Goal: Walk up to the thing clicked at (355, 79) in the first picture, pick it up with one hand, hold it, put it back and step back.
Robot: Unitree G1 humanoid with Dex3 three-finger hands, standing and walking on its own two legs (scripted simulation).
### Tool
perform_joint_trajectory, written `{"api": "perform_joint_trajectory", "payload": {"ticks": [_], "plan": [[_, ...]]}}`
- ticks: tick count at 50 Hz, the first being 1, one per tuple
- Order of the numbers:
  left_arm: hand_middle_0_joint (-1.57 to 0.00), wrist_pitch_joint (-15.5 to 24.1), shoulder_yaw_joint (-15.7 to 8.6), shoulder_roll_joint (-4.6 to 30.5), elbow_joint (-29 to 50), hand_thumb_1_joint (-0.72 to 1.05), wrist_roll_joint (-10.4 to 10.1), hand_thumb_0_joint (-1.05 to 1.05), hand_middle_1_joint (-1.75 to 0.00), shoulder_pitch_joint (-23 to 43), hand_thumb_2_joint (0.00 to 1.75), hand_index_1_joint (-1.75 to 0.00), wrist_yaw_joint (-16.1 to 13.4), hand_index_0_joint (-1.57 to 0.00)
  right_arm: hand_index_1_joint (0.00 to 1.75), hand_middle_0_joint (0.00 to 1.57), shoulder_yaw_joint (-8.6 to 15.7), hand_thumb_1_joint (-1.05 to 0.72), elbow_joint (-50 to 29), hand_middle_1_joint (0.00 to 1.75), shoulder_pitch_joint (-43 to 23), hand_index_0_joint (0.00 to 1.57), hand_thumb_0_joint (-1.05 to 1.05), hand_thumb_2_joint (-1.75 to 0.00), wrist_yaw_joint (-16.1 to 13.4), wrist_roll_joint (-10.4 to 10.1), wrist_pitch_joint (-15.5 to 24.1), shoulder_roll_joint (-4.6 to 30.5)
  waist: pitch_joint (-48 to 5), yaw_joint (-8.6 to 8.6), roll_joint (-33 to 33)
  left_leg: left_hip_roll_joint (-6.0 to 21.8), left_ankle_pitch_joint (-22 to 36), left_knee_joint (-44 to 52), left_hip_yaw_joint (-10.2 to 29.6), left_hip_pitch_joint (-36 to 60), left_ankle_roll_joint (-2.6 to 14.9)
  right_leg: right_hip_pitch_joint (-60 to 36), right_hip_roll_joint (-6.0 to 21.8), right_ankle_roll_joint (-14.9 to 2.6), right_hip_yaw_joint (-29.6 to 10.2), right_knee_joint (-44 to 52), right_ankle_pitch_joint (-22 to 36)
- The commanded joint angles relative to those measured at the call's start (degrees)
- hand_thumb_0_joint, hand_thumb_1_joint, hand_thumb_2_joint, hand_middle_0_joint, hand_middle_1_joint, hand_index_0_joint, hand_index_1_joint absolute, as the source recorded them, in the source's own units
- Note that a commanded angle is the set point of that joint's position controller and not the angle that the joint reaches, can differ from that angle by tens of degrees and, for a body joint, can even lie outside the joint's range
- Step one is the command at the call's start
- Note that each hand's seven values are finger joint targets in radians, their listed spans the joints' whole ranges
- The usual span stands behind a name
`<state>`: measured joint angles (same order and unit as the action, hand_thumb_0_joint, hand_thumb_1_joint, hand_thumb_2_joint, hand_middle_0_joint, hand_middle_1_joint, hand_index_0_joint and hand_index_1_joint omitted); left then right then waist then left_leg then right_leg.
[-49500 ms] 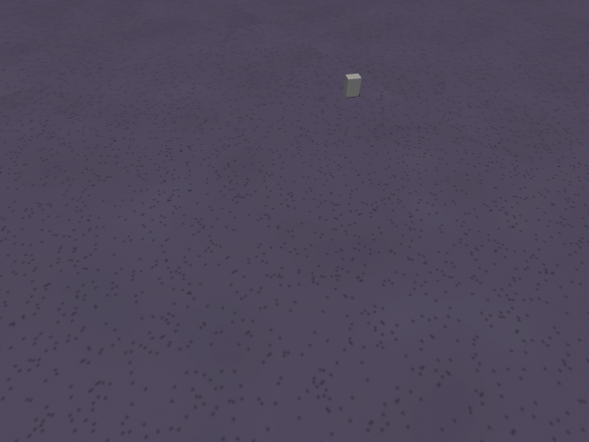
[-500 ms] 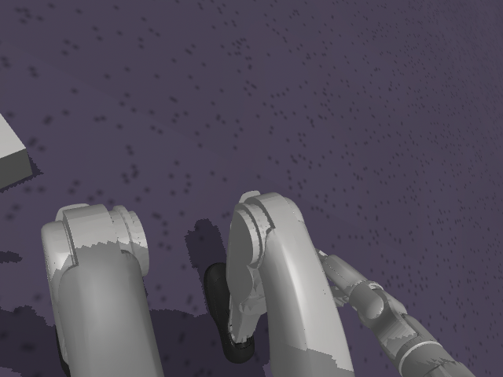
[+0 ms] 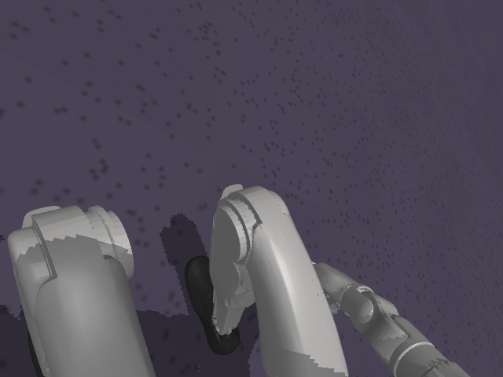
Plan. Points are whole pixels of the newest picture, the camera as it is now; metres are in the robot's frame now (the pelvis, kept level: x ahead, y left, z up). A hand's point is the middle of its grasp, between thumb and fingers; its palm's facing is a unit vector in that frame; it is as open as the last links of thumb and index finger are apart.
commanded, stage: rest palm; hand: left
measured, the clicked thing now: out of the picture +0.43 +0.31 -0.21
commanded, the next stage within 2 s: close in 0.14 s
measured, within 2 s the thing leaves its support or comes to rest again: leaves its support in 1.30 s
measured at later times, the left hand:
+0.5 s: hand out of the picture +0.40 +0.32 -0.18, palm faces +0.51 -0.86 -0.01, open 13.7 cm
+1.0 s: hand out of the picture +0.41 +0.32 -0.17, palm faces +0.52 -0.86 +0.01, open 9.8 cm
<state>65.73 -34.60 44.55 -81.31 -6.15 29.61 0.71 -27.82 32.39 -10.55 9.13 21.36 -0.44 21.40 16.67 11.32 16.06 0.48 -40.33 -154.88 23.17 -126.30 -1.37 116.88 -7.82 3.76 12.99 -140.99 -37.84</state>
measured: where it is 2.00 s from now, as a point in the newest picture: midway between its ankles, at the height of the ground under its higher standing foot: (155, 352)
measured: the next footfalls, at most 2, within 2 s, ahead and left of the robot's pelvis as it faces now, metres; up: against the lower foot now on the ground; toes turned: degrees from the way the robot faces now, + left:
none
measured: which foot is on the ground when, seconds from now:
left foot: down 0.00-1.00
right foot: down 0.00-1.00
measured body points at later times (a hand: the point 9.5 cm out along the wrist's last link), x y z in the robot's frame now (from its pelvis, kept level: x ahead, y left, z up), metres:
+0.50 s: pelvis +0.00 +0.00 +0.00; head +0.21 +0.20 +0.34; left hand +0.36 +0.37 -0.17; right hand +0.19 -0.23 -0.02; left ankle +0.08 +0.12 -0.24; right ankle +0.14 -0.13 -0.24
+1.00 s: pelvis +0.00 +0.00 +0.01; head +0.22 +0.21 +0.34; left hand +0.37 +0.37 -0.17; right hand +0.19 -0.23 -0.02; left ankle +0.08 +0.12 -0.24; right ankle +0.14 -0.13 -0.24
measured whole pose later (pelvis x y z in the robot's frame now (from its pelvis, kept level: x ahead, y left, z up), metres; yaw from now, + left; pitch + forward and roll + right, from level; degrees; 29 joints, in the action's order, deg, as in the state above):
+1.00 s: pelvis +0.00 +0.00 +0.01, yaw -2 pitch +9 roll -19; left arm 65.1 -32.9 49.1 -83.9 -5.9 34.6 -3.0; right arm -30.9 30.5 -12.3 8.7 21.7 -2.2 21.4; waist 18.7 12.3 17.3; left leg 1.7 -41.2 -154.5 24.5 -125.9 -1.0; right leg 116.5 -8.1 4.2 14.2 -139.1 -36.9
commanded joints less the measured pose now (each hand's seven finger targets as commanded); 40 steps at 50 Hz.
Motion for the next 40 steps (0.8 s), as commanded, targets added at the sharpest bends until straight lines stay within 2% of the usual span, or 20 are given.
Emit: {"api": "perform_joint_trajectory", "payload": {"ticks": [1,2,3,6,12,14,17,18,22,25,27,29,30,32,33,34,36,38,39,40], "plan": [[-0.10,4.94,1.09,9.50,6.64,-0.35,0.10,0.00,-0.02,9.30,0.11,-0.03,-1.18,-0.08,0.30,0.20,7.17,-0.90,-1.45,0.30,-0.23,0.20,0.00,-0.90,-1.21,0.43,-0.53,20.45,-29.58,6.00,-30.22,4.14,5.12,20.34,-6.22,21.28,-0.78,-11.38,-0.01,-3.83,7.96,9.73,9.58],[-0.10,4.94,1.89,9.33,5.67,-0.33,0.23,0.00,-0.02,10.03,0.12,-0.04,-1.32,-0.09,0.30,0.20,6.91,-0.90,-1.20,0.30,-0.37,0.20,0.00,-0.90,-1.10,0.43,-0.54,20.45,-28.84,6.60,-30.89,4.11,4.72,20.47,-5.84,20.96,-0.89,-10.85,-0.10,-3.84,8.26,9.37,9.32],[-0.11,4.85,2.01,8.42,5.34,-0.34,0.30,0.00,-0.03,9.24,0.11,-0.04,-1.47,-0.09,0.30,0.20,6.79,-0.90,-1.38,0.30,-0.11,0.20,0.00,-0.91,-1.01,0.59,-0.61,20.50,-29.46,6.64,-30.74,4.29,6.16,20.88,-5.14,22.59,-1.14,-11.10,-0.03,-3.75,8.57,9.01,10.46],[-0.11,4.65,2.83,8.59,4.42,-0.35,0.19,0.00,-0.04,9.28,0.13,-0.05,-1.61,-0.09,0.30,0.20,6.60,-0.89,-1.78,0.30,-0.54,0.20,0.00,-0.90,-0.98,0.37,-0.82,20.70,-28.59,6.76,-29.64,4.19,4.40,20.87,-4.97,21.17,-0.87,-10.49,-0.23,-3.83,8.82,9.45,9.25],[-0.10,5.34,0.76,11.49,4.54,-0.35,-0.07,0.00,-0.02,10.49,0.12,-0.04,-3.09,-0.08,0.30,0.20,5.76,-0.90,-1.82,0.30,-1.20,0.20,0.00,-0.91,-1.09,0.54,-0.88,20.71,-27.65,6.24,-30.33,4.53,4.74,20.80,-4.63,21.07,-0.91,-11.27,-0.38,-3.71,8.82,9.53,9.50],[-0.24,5.86,0.30,12.96,5.38,-0.19,0.19,0.00,-0.15,11.83,0.21,-0.16,-3.60,-0.22,0.30,0.20,5.29,-0.88,-2.05,0.30,-1.14,0.20,0.00,-0.90,-1.09,0.68,-1.00,20.49,-28.39,6.60,-30.59,4.62,4.66,20.27,-4.89,20.89,-0.80,-11.87,-0.57,-3.79,8.81,9.76,9.46],[-0.34,6.20,-0.61,14.52,6.04,-0.06,0.49,0.00,-0.25,12.35,0.31,-0.26,-4.01,-0.32,0.30,0.20,5.15,-0.88,-1.91,0.30,-1.08,0.20,0.00,-0.90,-1.27,0.86,-1.20,20.46,-28.33,6.57,-31.60,4.85,4.23,20.17,-5.23,20.98,-0.74,-12.19,-0.67,-3.78,8.46,10.08,9.37],[-0.37,6.27,0.20,14.81,6.42,0.00,0.94,0.00,-0.27,13.29,0.34,-0.28,-3.94,-0.35,0.30,0.20,5.07,-0.88,-1.97,0.30,-1.21,0.20,0.00,-0.90,-1.28,0.96,-1.30,20.37,-28.19,7.12,-32.30,4.84,3.87,20.06,-5.47,20.69,-0.68,-11.91,-0.66,-3.85,8.48,10.11,9.09],[-0.42,5.68,1.36,12.95,5.40,0.15,1.20,0.00,-0.31,13.02,0.39,-0.32,-3.54,-0.40,0.30,0.20,5.30,-0.88,-1.76,0.30,-1.01,0.20,0.00,-0.90,-1.38,0.98,-1.35,20.83,-27.85,8.00,-32.22,5.21,5.36,20.56,-4.73,22.09,-0.97,-11.64,-0.48,-3.72,8.77,9.75,10.55],[-0.46,5.08,2.39,11.27,5.28,0.20,0.61,0.00,-0.34,12.86,0.42,-0.36,-3.01,-0.44,0.30,0.20,5.21,-0.88,-2.07,0.30,-0.97,0.20,0.00,-0.90,-1.44,0.95,-1.55,20.87,-28.94,8.32,-31.03,5.03,6.69,20.04,-4.79,22.40,-0.79,-12.82,-0.58,-3.56,8.95,10.19,11.84],[-0.53,4.48,1.70,12.02,4.26,0.23,0.56,0.00,-0.41,11.50,0.48,-0.42,-2.90,-0.51,0.30,0.20,5.37,-0.88,-1.84,0.30,-0.82,0.20,0.00,-0.90,-1.47,0.77,-1.69,21.08,-28.37,7.68,-30.96,5.07,5.95,20.47,-4.58,22.03,-0.86,-12.20,-0.55,-3.66,9.11,10.12,11.19],[-0.56,4.27,2.31,10.50,3.93,0.29,0.12,0.00,-0.45,11.51,0.52,-0.46,-2.92,-0.54,0.30,0.20,5.06,-0.87,-2.10,0.30,-1.02,0.20,0.00,-0.90,-1.48,0.79,-1.75,20.93,-28.97,7.76,-30.38,5.13,7.16,20.50,-4.14,22.59,-0.96,-12.98,-0.53,-3.54,9.34,10.09,12.17],[-0.58,4.16,0.97,12.32,3.48,0.31,-0.04,0.00,-0.47,11.36,0.53,-0.48,-3.23,-0.56,0.30,0.20,5.13,-0.87,-1.99,0.30,-0.70,0.20,0.00,-0.90,-1.55,0.62,-1.78,21.15,-28.69,7.28,-30.42,5.02,6.96,20.35,-4.28,22.04,-0.86,-12.79,-0.62,-3.64,9.24,10.11,11.74],[-0.63,4.10,0.20,13.54,3.65,0.35,-0.28,0.00,-0.52,12.03,0.58,-0.53,-3.65,-0.61,0.30,0.20,4.63,-0.87,-2.24,0.30,-0.78,0.20,0.00,-0.90,-1.48,0.54,-1.96,20.87,-28.49,7.25,-29.91,4.92,6.23,19.97,-4.48,20.56,-0.53,-13.24,-0.75,-3.70,9.22,10.50,11.29],[-0.67,4.06,1.40,11.70,3.97,0.33,-0.24,0.00,-0.57,12.86,0.61,-0.57,-3.66,-0.65,0.30,0.20,4.68,-0.88,-2.90,0.30,-1.46,0.20,0.00,-0.90,-1.47,0.58,-1.95,20.76,-28.07,7.64,-29.22,5.04,6.21,20.08,-4.50,20.73,-0.55,-13.05,-0.53,-3.54,9.23,10.82,11.36],[-0.72,4.25,1.44,12.66,3.94,0.33,0.07,0.00,-0.62,13.83,0.65,-0.63,-3.81,-0.70,0.30,0.20,4.49,-0.88,-2.64,0.30,-1.46,0.20,0.00,-0.90,-1.52,0.63,-2.03,20.93,-27.33,8.15,-30.08,5.16,5.37,20.44,-4.11,20.50,-0.63,-12.50,-0.57,-3.59,9.47,10.57,10.68],[-0.80,4.26,0.43,14.19,4.24,0.35,0.39,0.00,-0.70,13.82,0.72,-0.71,-3.94,-0.78,0.30,0.20,4.79,-0.88,-2.45,0.30,-0.99,0.20,0.00,-0.90,-1.73,0.66,-2.16,20.92,-27.81,7.68,-30.64,5.38,5.59,20.54,-4.25,21.45,-0.67,-12.43,-0.63,-3.66,9.09,10.62,10.70],[-0.86,4.26,1.27,14.10,4.71,0.35,0.61,0.00,-0.77,14.78,0.77,-0.78,-3.79,-0.84,0.30,0.20,4.68,-0.88,-2.72,0.30,-1.12,0.20,0.00,-0.90,-1.69,0.65,-2.28,20.87,-26.97,8.18,-30.77,5.36,4.24,20.69,-4.29,20.58,-0.54,-11.92,-0.53,-3.68,9.06,10.74,9.70],[-0.89,4.13,0.62,14.57,4.80,0.34,0.72,0.00,-0.80,14.29,0.79,-0.82,-3.78,-0.87,0.30,0.20,4.87,-0.89,-2.58,0.30,-1.01,0.20,0.00,-0.90,-1.77,0.66,-2.35,20.91,-27.22,7.81,-31.07,5.51,4.64,20.82,-4.35,21.23,-0.65,-11.82,-0.46,-3.72,8.90,10.60,9.97],[-0.92,4.19,2.73,12.58,5.43,0.35,0.82,0.00,-0.83,16.17,0.81,-0.84,-3.50,-0.90,0.30,0.20,4.42,-0.89,-3.00,0.30,-1.37,0.20,0.00,-0.90,-1.66,0.73,-2.38,20.49,-27.08,8.93,-31.27,5.50,4.61,21.06,-4.10,21.25,-0.77,-11.96,-0.47,-3.67,9.22,10.79,9.93]]}}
